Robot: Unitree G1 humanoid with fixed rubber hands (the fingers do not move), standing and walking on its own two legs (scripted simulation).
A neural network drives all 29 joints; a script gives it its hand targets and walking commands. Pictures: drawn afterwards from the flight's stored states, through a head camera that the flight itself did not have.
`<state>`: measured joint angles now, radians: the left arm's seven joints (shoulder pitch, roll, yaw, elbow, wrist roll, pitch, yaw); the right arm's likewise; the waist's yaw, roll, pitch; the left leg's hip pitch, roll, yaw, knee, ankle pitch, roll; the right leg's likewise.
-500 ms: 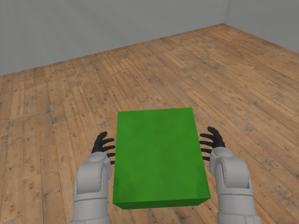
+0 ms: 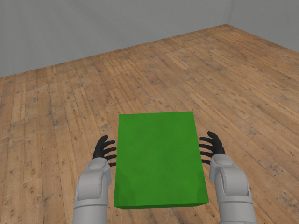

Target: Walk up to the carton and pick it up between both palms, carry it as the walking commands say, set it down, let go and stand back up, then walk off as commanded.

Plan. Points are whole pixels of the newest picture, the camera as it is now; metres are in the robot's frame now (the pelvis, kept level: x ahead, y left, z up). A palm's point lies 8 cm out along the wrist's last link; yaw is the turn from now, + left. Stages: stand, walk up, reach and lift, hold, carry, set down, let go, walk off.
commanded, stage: carry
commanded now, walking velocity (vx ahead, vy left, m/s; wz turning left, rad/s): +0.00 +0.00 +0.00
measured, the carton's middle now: (157, 160) +0.33 +0.00 -0.03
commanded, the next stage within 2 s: none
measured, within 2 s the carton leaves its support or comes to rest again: neither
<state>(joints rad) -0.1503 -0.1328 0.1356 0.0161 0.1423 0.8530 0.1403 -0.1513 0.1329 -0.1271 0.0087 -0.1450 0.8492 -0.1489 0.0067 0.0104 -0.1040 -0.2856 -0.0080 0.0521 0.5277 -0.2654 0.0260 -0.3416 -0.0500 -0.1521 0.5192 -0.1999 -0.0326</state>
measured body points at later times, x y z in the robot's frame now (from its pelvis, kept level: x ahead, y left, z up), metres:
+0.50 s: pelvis +0.01 +0.01 +0.00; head -0.02 +0.00 +0.45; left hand +0.30 +0.16 +0.04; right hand +0.30 -0.15 +0.04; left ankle +0.01 +0.10 -0.73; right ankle +0.05 -0.10 -0.73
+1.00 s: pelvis +0.01 +0.01 +0.00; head -0.01 +0.01 +0.45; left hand +0.29 +0.17 +0.05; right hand +0.29 -0.15 +0.05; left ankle +0.01 +0.10 -0.73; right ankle +0.05 -0.10 -0.73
